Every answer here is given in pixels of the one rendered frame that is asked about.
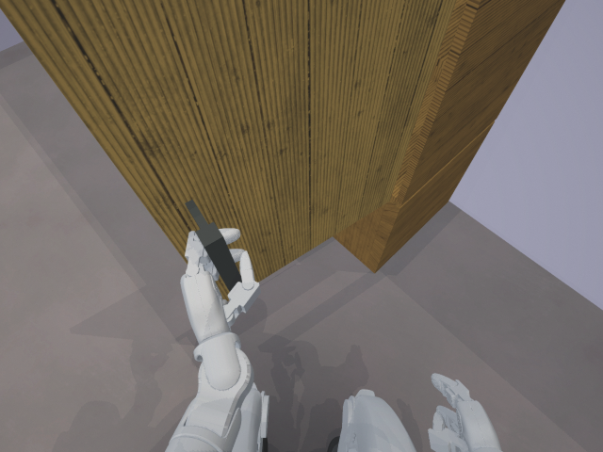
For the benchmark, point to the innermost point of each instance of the robot thigh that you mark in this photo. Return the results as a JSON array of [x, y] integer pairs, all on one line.
[[370, 424], [254, 421]]

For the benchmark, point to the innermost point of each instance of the left robot hand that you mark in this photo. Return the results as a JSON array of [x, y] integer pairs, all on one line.
[[206, 313]]

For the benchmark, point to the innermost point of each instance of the handle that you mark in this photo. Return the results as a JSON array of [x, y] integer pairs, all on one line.
[[216, 247]]

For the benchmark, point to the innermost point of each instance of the right robot thigh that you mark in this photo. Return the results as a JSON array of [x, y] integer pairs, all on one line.
[[370, 424]]

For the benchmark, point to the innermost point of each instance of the cupboard door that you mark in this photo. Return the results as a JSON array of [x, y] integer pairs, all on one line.
[[286, 119]]

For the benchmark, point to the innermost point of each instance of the right robot hand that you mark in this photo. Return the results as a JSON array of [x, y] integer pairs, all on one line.
[[469, 428]]

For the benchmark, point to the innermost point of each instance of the left robot thigh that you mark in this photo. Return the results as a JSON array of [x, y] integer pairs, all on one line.
[[254, 421]]

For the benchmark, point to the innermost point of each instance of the robot left forearm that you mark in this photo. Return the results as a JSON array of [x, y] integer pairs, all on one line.
[[213, 418]]

